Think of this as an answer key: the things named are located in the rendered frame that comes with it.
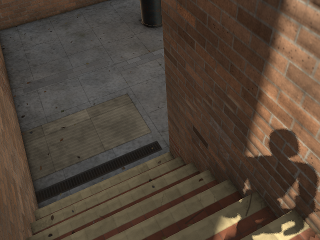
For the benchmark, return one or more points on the stairs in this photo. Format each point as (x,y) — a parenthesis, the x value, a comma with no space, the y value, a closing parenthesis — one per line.
(165,199)

